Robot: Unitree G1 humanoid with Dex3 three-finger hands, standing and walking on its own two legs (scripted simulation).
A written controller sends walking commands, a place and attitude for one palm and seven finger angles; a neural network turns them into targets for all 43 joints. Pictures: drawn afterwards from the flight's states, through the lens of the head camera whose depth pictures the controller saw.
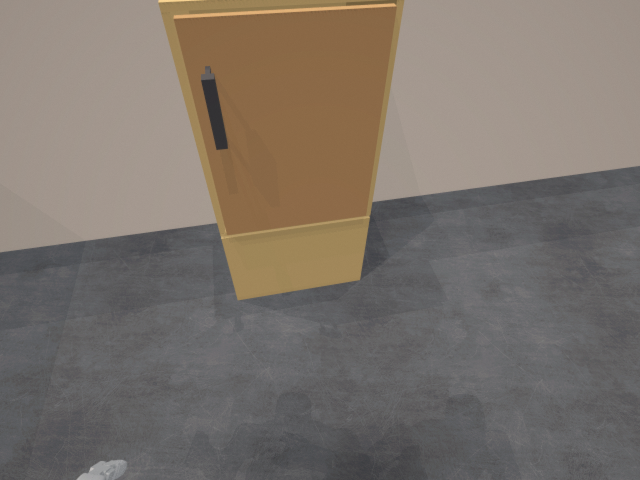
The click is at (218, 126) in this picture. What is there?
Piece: cupboard door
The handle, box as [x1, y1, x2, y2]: [201, 66, 227, 149]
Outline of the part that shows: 205,66 205,73 201,74 201,81 216,149 227,148 213,73 210,72 209,66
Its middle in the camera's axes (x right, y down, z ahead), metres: -0.23 -0.28 +0.82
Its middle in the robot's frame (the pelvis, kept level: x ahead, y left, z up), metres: +0.80 +0.27 +0.04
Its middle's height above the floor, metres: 0.81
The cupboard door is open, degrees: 0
